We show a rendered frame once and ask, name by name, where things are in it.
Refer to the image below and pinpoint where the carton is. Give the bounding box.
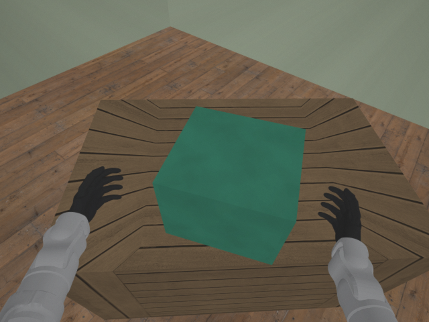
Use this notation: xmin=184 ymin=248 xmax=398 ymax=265
xmin=152 ymin=106 xmax=306 ymax=265

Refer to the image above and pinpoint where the robot left hand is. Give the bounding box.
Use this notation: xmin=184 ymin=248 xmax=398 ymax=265
xmin=69 ymin=166 xmax=123 ymax=222

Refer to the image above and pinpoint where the left robot forearm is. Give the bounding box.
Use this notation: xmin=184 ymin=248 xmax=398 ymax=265
xmin=0 ymin=212 xmax=90 ymax=322

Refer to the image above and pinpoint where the robot right hand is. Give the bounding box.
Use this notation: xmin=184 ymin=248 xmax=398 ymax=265
xmin=318 ymin=186 xmax=361 ymax=242

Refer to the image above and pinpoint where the right robot forearm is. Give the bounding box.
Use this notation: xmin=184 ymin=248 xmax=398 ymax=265
xmin=328 ymin=237 xmax=398 ymax=322

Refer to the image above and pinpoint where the pedestal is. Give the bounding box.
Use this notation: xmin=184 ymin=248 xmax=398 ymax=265
xmin=51 ymin=98 xmax=429 ymax=320

